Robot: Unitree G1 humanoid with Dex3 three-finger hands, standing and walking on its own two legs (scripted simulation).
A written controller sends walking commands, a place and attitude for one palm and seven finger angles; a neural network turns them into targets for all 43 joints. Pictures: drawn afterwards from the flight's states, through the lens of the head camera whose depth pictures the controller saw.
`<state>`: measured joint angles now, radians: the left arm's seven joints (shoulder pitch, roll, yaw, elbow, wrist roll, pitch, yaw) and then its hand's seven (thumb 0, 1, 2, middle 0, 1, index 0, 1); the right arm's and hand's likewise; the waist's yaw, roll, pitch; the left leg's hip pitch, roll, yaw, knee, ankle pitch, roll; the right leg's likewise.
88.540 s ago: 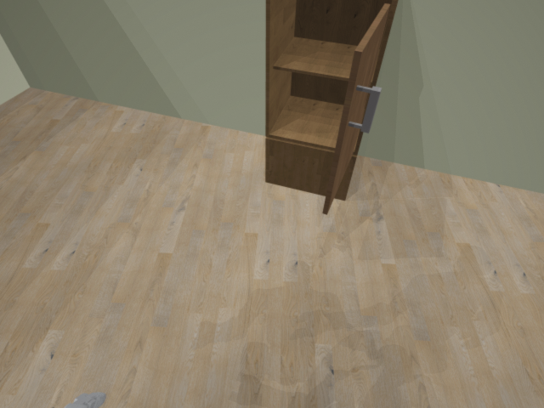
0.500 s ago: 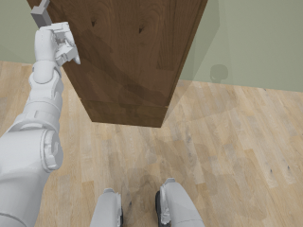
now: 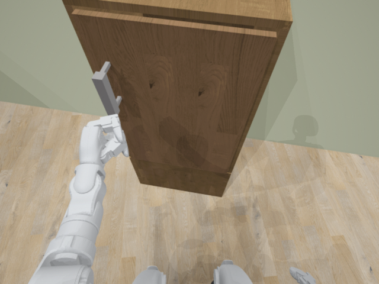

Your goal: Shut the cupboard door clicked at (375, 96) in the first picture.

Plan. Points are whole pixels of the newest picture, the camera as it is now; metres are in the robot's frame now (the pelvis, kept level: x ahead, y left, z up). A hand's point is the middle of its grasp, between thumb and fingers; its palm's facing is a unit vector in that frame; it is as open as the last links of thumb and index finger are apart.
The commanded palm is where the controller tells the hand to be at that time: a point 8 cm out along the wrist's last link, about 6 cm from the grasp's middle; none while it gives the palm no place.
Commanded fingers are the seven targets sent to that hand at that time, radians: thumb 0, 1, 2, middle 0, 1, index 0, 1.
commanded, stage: draw the hand back to the body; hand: left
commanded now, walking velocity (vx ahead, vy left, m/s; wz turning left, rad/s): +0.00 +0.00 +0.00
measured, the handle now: (110, 90) +0.55 +0.20 +0.05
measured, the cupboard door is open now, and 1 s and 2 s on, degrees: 0 0 0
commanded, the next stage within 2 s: step back with the hand held close in 1.66 s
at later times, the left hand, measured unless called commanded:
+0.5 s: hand (95, 159) +0.32 +0.17 +0.11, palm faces +0.04 -1.00 -0.05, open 3.1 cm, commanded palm +0.29 +0.22 +0.12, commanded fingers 0.00 0.90 0.90 -1.25 -1.44 -1.25 -1.44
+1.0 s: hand (0, 192) +0.24 +0.25 +0.18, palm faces +0.38 -0.87 -0.32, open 4.0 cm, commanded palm +0.20 +0.28 +0.20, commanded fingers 0.00 0.90 0.90 -0.56 -0.69 -0.56 -0.69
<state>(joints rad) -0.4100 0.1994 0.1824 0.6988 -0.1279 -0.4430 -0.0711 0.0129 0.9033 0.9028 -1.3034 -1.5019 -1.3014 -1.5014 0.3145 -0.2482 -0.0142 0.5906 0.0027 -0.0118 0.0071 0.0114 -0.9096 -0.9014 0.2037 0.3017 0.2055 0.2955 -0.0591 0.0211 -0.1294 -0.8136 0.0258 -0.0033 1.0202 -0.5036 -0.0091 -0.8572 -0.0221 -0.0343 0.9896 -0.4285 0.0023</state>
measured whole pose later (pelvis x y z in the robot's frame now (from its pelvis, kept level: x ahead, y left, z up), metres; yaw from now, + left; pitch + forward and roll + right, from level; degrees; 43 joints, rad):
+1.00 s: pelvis +0.01 +0.00 +0.07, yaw +0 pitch -4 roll +0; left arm 0.27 0.30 0.20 -0.14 -0.05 -0.04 0.10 0.01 0.90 0.90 -0.83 -0.98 -0.82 -0.98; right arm 0.19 -0.22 0.04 0.61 0.02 -0.09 -0.10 0.02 -0.91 -0.90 0.20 0.30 0.21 0.30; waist 0.06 0.05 0.00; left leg -0.11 0.01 0.01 0.46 -0.29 0.00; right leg -0.17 -0.03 -0.04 0.47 -0.24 0.01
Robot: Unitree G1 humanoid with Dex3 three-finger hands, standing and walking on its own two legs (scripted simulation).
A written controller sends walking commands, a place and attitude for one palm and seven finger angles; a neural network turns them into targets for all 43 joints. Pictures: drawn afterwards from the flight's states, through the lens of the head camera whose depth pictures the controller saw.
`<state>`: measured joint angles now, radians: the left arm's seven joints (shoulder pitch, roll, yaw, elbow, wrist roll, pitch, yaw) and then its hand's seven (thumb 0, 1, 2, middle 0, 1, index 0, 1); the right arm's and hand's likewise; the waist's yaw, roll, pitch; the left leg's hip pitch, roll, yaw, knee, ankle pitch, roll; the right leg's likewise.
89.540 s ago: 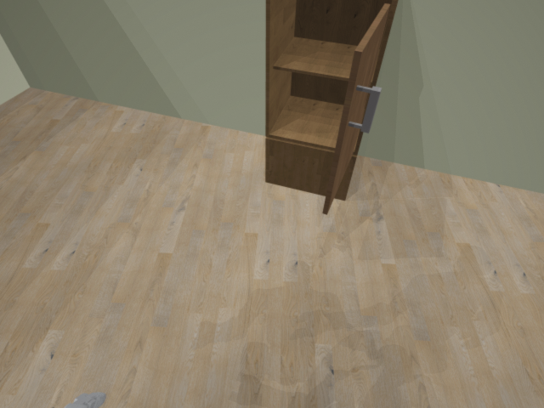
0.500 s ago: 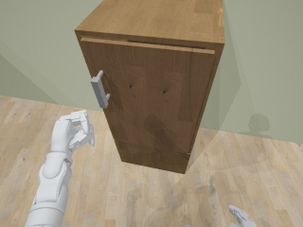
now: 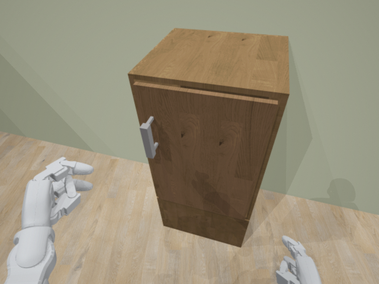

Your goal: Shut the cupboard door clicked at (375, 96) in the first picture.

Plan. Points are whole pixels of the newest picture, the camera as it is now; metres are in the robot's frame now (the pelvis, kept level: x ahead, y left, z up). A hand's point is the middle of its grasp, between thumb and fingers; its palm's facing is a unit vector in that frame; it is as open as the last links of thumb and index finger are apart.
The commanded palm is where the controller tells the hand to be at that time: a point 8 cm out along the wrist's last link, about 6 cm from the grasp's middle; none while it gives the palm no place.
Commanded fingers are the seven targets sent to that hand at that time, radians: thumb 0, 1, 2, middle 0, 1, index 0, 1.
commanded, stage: draw the hand back to the body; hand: left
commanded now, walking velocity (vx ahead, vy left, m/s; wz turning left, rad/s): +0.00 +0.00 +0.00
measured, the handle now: (151, 137) +0.54 +0.20 -0.02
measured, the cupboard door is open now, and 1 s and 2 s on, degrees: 0 0 0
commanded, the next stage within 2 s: step back with the hand held close in 0.66 s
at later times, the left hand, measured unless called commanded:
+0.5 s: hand (35, 201) +0.19 +0.28 +0.16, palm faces +0.50 -0.78 -0.39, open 7.2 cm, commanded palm +0.14 +0.30 +0.18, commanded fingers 0.00 0.90 0.90 -0.20 -0.30 -0.20 -0.30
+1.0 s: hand (37, 201) +0.19 +0.27 +0.16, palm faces +0.43 -0.78 -0.46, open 7.4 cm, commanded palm +0.13 +0.31 +0.18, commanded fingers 0.00 0.90 0.90 -0.20 -0.30 -0.20 -0.30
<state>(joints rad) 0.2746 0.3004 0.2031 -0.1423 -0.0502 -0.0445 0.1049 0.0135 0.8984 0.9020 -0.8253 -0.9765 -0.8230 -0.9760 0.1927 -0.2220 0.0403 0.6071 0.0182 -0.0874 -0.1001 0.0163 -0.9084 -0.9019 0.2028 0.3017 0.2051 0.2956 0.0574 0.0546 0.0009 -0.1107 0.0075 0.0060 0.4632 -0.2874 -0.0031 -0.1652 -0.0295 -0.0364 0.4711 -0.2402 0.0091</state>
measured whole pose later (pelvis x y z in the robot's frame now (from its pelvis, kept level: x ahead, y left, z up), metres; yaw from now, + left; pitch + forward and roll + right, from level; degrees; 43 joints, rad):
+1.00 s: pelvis -0.01 +0.01 +0.00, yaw -1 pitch -1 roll -1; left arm 0.51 0.35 0.38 -0.38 -0.05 -0.15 0.13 0.01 0.89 0.90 -0.21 -0.30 -0.21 -0.30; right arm 0.20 -0.25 -0.02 0.61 0.01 -0.04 -0.08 0.02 -0.91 -0.90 0.20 0.30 0.21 0.30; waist 0.02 0.07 -0.02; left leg -0.19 0.01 0.02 0.47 -0.27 0.01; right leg -0.23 -0.02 -0.02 0.42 -0.18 0.02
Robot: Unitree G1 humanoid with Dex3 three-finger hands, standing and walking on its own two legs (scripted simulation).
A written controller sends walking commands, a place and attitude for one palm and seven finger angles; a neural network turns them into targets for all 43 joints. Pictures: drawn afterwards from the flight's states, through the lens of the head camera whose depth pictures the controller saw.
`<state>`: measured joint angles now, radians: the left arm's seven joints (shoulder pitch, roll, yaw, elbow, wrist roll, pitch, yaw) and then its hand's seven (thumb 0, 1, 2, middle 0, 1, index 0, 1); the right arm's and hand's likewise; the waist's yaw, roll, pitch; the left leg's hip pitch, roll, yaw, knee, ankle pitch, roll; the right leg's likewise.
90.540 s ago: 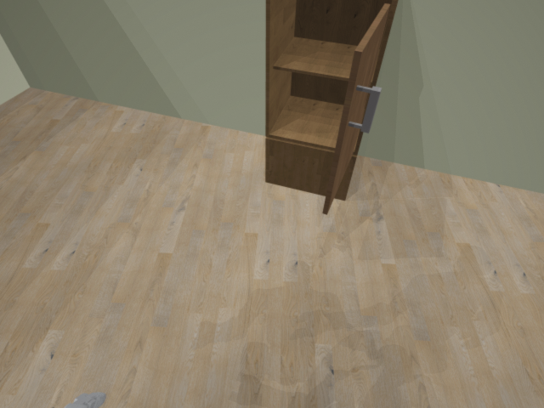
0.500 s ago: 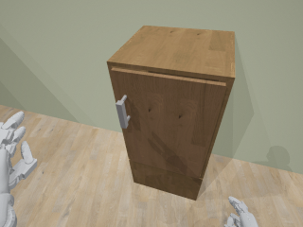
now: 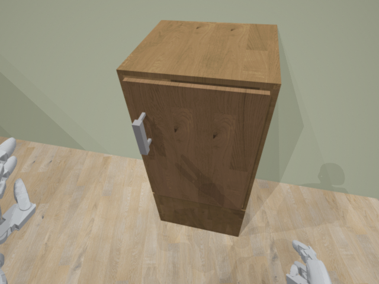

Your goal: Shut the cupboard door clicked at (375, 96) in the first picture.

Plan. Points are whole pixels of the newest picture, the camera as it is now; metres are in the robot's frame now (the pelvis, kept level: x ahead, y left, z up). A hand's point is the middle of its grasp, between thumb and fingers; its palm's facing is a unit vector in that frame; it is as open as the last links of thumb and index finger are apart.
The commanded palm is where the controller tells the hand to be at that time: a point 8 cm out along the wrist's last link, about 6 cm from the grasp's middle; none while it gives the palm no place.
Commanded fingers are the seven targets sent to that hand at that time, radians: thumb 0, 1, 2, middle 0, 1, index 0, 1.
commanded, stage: step back with the hand held close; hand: left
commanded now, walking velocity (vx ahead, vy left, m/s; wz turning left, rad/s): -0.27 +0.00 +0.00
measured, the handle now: (143, 133) +0.55 +0.19 -0.02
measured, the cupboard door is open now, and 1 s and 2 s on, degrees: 0 0 0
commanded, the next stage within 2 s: stop stepping back and stand still in 1.12 s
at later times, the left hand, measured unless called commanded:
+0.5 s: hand out of the picture +0.13 +0.28 +0.16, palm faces +0.49 -0.75 -0.44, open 7.4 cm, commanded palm +0.07 +0.31 +0.17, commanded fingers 0.00 0.90 0.90 -0.20 -0.30 -0.20 -0.30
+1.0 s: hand out of the picture +0.04 +0.29 +0.16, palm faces +0.51 -0.73 -0.46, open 7.4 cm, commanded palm -0.03 +0.32 +0.17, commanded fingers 0.00 0.90 0.90 -0.20 -0.30 -0.20 -0.30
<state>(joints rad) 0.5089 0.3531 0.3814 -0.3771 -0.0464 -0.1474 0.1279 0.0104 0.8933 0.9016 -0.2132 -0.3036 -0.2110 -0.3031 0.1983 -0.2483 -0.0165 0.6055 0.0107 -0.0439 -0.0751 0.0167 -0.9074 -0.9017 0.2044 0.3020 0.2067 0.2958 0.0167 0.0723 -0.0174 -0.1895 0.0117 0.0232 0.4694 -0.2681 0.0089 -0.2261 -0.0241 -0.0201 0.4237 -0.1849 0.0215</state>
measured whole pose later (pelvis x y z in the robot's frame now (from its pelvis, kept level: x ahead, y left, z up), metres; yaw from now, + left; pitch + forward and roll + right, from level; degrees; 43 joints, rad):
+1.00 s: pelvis -0.14 +0.01 -0.02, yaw +6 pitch +0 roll -4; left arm 0.52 0.45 0.45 -0.52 -0.01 -0.25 0.18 0.01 0.89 0.90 -0.22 -0.30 -0.22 -0.30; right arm 0.21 -0.21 -0.03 0.61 0.00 -0.07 -0.08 0.02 -0.91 -0.90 0.20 0.30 0.21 0.30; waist -0.03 0.01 0.01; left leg -0.48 0.03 -0.01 0.61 -0.14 0.05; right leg -0.47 0.07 0.05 0.74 -0.28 0.03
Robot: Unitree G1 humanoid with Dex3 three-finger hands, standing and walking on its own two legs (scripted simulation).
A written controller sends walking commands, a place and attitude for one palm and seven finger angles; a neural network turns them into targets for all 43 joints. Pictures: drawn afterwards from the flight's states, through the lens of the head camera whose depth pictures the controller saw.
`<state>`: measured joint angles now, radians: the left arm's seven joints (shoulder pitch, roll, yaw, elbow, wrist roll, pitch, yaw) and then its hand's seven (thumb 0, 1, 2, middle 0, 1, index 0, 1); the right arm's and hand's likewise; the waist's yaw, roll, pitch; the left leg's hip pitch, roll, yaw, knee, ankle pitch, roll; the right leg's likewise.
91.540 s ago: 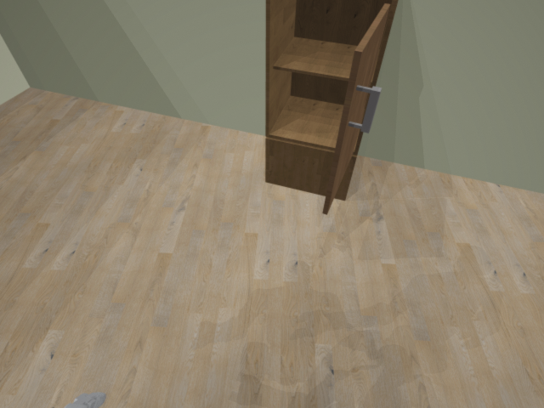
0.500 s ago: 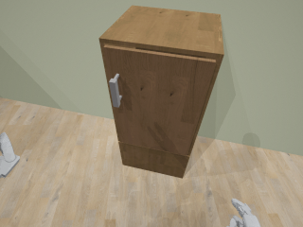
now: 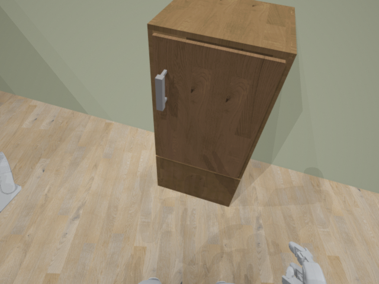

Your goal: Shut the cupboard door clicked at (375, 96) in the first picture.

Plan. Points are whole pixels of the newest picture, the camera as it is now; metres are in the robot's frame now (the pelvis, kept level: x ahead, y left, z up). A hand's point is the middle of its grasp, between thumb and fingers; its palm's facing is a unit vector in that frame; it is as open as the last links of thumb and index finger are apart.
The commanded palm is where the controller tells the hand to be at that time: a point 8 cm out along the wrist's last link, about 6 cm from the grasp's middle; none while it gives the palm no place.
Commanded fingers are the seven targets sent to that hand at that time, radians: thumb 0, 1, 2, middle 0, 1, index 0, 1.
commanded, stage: step back with the hand held close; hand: left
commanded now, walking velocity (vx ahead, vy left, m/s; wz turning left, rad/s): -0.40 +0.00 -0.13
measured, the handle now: (162, 90) +0.71 +0.12 +0.00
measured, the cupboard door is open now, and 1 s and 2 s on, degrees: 0 0 0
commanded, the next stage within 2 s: stop stepping back and stand still in 0.12 s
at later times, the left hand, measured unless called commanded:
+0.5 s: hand out of the picture +0.15 +0.27 +0.19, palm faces +0.37 -0.83 -0.42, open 7.4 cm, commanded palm +0.10 +0.31 +0.19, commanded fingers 0.00 0.90 0.90 -0.20 -0.30 -0.20 -0.30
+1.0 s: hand out of the picture +0.11 +0.33 +0.18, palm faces +0.41 -0.84 -0.36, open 7.4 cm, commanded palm +0.04 +0.36 +0.19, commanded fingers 0.00 0.90 0.90 -0.20 -0.30 -0.20 -0.30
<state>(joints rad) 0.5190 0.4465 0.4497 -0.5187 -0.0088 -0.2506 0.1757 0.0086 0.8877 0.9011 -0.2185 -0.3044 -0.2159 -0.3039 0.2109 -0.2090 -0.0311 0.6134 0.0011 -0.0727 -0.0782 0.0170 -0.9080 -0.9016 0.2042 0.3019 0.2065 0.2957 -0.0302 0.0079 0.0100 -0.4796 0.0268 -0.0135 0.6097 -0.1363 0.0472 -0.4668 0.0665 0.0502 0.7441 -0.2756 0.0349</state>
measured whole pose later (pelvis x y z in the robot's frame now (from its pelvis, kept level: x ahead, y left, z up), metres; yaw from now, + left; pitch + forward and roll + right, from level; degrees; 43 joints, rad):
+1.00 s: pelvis -0.14 +0.08 +0.01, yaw -7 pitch -2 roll +1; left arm 0.44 0.39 0.44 -0.41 -0.04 -0.15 0.19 0.01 0.90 0.90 -0.21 -0.30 -0.21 -0.30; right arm 0.26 -0.17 0.02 0.67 -0.01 -0.13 -0.08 0.02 -0.91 -0.90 0.20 0.30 0.21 0.30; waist -0.02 -0.06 -0.03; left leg -0.26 0.03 0.07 0.56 -0.27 0.00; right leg -0.39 0.01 -0.02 0.86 -0.42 -0.01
